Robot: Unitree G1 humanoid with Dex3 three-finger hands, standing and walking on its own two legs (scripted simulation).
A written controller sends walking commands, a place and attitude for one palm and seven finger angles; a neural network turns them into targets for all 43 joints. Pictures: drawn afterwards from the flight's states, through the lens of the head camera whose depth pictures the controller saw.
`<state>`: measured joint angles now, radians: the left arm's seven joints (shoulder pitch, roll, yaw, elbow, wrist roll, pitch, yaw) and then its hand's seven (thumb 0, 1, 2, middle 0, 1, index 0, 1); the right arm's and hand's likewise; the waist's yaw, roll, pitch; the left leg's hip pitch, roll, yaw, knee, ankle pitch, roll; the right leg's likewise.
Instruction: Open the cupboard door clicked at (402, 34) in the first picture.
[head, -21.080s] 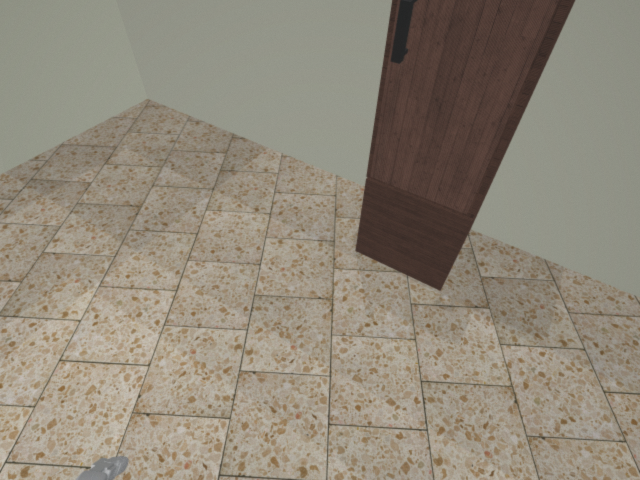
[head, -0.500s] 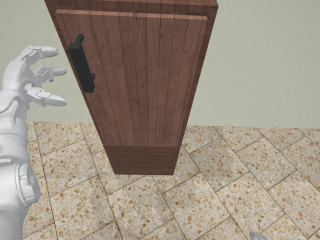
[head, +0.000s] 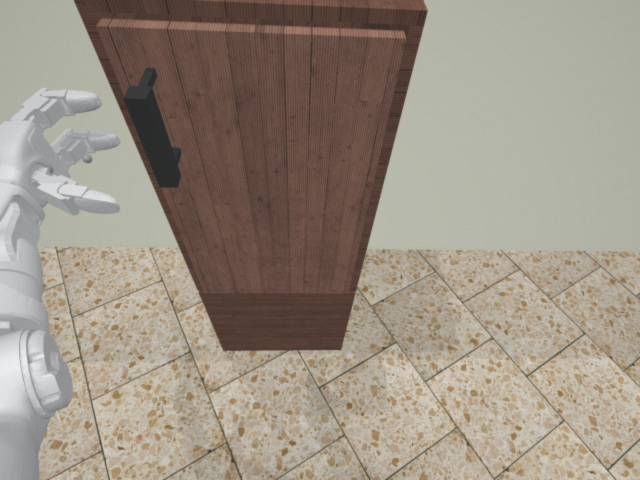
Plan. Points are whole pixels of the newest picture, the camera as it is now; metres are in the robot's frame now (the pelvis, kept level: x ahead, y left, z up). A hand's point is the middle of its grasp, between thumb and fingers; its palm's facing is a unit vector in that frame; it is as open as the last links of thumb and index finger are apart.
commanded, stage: slide the fingers in behind the handle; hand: left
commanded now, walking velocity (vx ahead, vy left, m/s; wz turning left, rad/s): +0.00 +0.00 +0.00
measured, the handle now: (160, 130) +0.51 +0.20 +0.15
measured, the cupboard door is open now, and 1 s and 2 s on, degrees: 0 0 0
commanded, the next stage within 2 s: close the thumb around the handle in 1.50 s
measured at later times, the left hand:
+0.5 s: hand (133, 152) +0.46 +0.22 +0.15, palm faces +0.00 -1.00 +0.01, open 14.0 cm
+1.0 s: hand (161, 160) +0.45 +0.18 +0.15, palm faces +0.01 -1.00 +0.00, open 14.0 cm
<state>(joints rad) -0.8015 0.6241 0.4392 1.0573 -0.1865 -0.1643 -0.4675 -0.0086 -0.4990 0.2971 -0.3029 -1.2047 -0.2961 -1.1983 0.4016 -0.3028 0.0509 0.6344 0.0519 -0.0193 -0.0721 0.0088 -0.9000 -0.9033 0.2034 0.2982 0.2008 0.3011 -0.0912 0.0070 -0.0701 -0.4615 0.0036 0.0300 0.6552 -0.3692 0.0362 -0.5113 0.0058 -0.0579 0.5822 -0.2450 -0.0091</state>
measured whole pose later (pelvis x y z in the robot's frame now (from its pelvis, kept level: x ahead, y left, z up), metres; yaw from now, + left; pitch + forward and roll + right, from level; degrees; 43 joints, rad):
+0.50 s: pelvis +0.01 +0.00 +0.00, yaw +0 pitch +9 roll -1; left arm -0.78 0.50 0.38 0.97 -0.17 -0.13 -0.35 -0.01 -0.50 0.30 -0.30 -1.20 -0.30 -1.20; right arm 0.37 -0.28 0.06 0.63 0.05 -0.03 -0.06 0.01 -0.90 -0.90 0.20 0.30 0.20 0.30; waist -0.08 0.02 -0.07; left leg -0.43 0.01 0.03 0.64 -0.37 0.03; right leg -0.49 0.01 -0.06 0.58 -0.26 -0.01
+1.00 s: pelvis +0.00 -0.01 +0.00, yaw +0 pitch +7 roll -1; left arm -0.76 0.42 0.32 0.92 -0.17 -0.12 -0.26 -0.01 -0.50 0.30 -0.30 -1.20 -0.30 -1.20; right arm 0.34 -0.28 0.05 0.63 0.05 -0.04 -0.06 0.01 -0.90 -0.90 0.20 0.30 0.20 0.30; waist -0.07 0.03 -0.06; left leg -0.39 0.01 0.03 0.62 -0.35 0.02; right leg -0.46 0.01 -0.06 0.58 -0.25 -0.03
